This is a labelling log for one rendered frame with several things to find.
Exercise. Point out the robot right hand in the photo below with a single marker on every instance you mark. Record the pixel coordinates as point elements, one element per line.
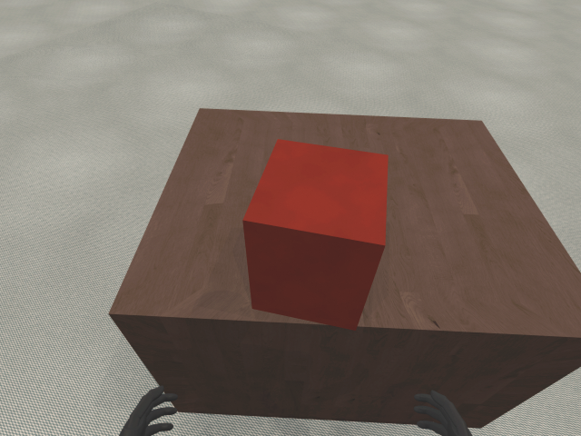
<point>452,423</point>

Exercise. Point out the pedestal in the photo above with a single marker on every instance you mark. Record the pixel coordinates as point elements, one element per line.
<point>474,297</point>

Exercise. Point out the carton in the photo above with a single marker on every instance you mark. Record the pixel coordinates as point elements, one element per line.
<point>315,231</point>

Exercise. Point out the robot left hand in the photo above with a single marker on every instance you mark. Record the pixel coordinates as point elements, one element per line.
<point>143,414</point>

